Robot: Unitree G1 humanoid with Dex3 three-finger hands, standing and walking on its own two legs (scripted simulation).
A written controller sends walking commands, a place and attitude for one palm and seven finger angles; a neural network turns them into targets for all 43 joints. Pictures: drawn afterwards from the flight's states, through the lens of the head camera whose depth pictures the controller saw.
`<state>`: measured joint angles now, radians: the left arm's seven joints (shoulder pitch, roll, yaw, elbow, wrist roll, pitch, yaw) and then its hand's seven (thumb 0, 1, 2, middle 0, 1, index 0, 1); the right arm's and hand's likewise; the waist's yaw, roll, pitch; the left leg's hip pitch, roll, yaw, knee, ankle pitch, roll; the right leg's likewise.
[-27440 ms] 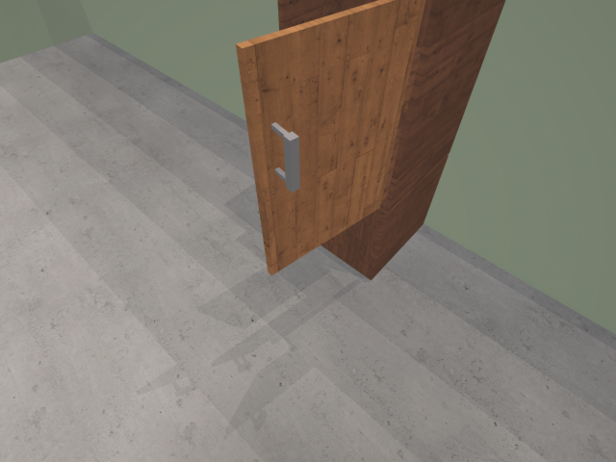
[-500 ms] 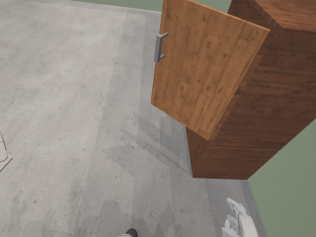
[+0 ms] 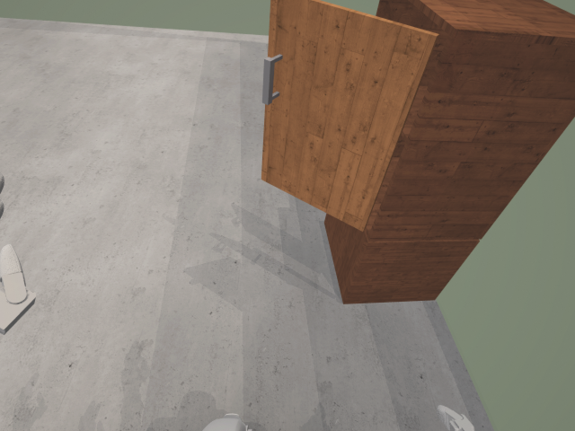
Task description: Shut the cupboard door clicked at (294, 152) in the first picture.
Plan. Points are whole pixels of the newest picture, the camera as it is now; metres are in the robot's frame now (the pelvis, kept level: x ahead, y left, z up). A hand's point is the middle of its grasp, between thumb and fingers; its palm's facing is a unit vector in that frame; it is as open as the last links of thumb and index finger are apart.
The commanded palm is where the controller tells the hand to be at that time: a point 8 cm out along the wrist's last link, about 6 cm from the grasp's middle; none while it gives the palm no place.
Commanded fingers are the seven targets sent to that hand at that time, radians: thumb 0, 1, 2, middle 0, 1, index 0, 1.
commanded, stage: stop stepping back and stand still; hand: left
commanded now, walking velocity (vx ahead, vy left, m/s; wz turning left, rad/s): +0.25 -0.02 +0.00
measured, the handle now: (272, 79) +0.95 +0.06 +0.06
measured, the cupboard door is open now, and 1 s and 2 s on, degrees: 51 51 51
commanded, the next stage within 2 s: let the arm hang, fingers relaxed in 1.00 s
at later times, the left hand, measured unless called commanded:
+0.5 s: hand (1, 305) +0.19 +0.28 +0.18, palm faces +0.40 -0.77 -0.49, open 7.4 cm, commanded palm +0.14 +0.31 +0.19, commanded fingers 0.00 0.90 0.90 -0.20 -0.30 -0.20 -0.30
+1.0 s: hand (19, 268) +0.23 +0.28 +0.18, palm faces +0.35 -0.80 -0.50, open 7.4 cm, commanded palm +0.17 +0.32 +0.19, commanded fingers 0.00 0.90 0.90 -0.20 -0.30 -0.20 -0.30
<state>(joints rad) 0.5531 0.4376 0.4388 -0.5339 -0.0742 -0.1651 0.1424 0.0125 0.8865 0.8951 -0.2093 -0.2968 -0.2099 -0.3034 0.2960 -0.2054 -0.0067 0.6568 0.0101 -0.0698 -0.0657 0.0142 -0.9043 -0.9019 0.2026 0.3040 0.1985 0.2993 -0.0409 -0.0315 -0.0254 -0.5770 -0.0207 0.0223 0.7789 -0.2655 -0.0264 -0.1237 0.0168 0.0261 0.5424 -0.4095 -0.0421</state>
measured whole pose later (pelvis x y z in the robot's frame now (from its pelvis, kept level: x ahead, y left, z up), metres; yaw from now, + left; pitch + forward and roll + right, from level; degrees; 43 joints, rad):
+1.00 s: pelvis +0.01 +0.03 +0.01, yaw -3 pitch +2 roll -1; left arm 0.60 0.46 0.44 -0.50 -0.06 -0.19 0.16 0.01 0.88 0.89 -0.21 -0.30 -0.22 -0.30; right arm 0.21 -0.19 0.02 0.59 0.02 -0.05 -0.07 0.01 -0.90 -0.90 0.20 0.30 0.20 0.30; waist -0.03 0.00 -0.03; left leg -0.32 0.02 0.06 0.54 -0.24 0.02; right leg -0.18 0.04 -0.06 0.47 -0.31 -0.03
